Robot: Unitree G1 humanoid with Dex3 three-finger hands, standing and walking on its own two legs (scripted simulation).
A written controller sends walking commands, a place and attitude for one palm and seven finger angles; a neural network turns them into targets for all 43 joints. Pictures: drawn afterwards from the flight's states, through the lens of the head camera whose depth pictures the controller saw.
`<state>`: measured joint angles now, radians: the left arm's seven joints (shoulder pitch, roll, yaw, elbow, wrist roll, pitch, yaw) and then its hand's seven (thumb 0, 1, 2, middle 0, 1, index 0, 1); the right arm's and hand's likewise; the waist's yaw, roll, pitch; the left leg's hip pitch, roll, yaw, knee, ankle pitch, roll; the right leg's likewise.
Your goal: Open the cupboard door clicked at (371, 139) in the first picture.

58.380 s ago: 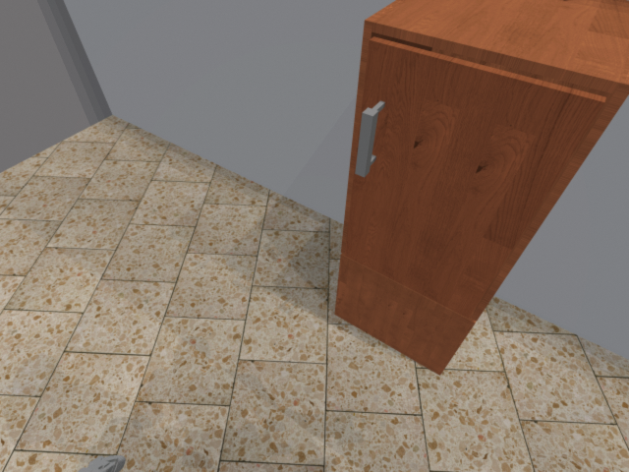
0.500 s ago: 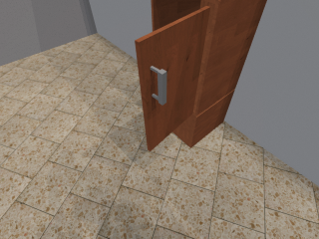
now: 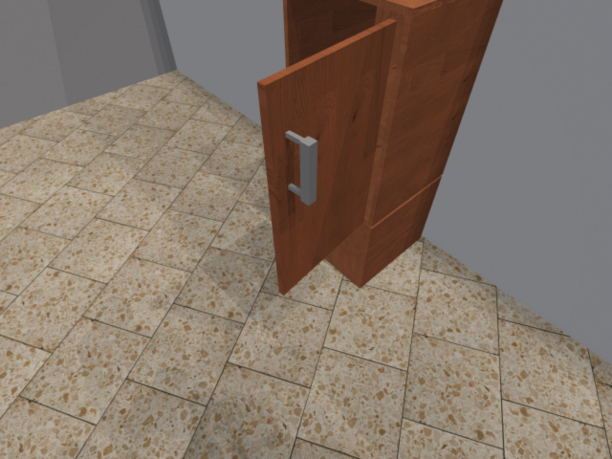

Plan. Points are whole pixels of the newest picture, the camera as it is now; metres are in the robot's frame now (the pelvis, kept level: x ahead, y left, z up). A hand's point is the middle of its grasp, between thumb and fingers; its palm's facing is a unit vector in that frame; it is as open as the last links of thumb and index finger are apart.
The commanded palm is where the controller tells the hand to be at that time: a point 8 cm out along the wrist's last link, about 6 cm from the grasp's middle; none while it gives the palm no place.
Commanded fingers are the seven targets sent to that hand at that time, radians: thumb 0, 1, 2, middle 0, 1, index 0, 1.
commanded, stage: look to check the result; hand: left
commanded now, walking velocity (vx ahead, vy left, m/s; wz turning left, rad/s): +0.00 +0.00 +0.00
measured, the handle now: (300, 168) +0.60 +0.04 +0.04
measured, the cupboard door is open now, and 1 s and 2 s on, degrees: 96 96 96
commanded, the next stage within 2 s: stand and wait in 0.54 s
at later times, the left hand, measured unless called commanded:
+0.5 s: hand out of the picture +0.00 +0.16 -0.17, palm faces +0.04 -0.98 -0.18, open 7.4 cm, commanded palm none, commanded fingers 0.00 0.90 0.90 -0.20 -0.30 -0.20 -0.30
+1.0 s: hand out of the picture +0.01 +0.15 -0.17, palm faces +0.03 -0.98 -0.18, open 7.4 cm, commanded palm none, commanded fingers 0.00 0.90 0.90 -0.20 -0.30 -0.20 -0.30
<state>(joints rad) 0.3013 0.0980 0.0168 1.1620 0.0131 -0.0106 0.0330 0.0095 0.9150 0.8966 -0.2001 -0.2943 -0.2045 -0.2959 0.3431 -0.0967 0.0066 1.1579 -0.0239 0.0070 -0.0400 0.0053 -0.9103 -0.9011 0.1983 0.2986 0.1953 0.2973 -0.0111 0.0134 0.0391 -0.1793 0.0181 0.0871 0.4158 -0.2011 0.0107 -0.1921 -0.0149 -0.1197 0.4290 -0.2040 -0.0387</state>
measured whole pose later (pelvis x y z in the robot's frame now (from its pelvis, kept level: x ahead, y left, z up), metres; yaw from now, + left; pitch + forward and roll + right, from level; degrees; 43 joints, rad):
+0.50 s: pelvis +0.01 +0.00 +0.00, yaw +0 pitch -2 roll +1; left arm 0.29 0.10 0.01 1.16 0.01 -0.01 0.03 0.00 0.91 0.90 -0.20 -0.29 -0.20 -0.30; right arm 0.30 -0.11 0.01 1.15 -0.02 0.00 -0.04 0.01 -0.91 -0.90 0.20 0.30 0.20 0.30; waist -0.01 0.02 0.05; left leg -0.16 0.01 0.09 0.40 -0.20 0.01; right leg -0.19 -0.02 -0.11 0.42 -0.21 -0.04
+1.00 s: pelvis +0.02 -0.01 +0.00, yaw +0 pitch -2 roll +0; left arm 0.29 0.11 0.01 1.16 0.01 -0.02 0.03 0.00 0.91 0.90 -0.20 -0.29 -0.20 -0.30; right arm 0.29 -0.12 0.01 1.17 -0.02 0.00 -0.04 0.01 -0.91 -0.90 0.20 0.30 0.20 0.30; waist -0.01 0.02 0.05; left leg -0.14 0.03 0.08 0.38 -0.21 -0.01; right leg -0.15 0.00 -0.12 0.40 -0.22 -0.05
